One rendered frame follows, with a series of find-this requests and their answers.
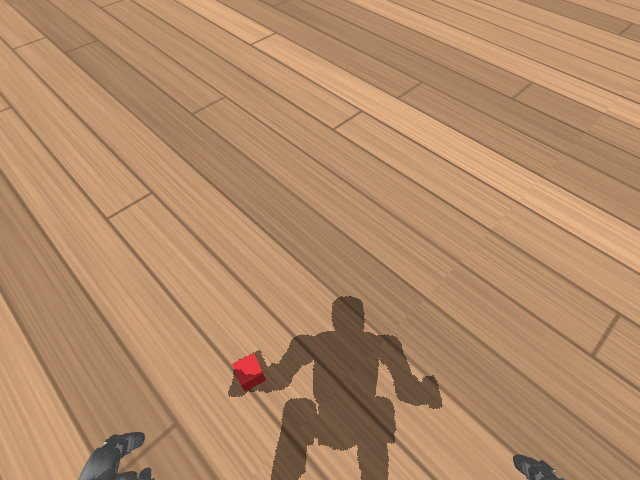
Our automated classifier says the cube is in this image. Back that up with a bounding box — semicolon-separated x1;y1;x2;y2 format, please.
232;353;266;392

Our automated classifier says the left robot hand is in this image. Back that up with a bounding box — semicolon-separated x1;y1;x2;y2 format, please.
78;432;155;480

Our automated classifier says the right robot hand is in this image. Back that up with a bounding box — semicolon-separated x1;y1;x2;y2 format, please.
513;454;565;480

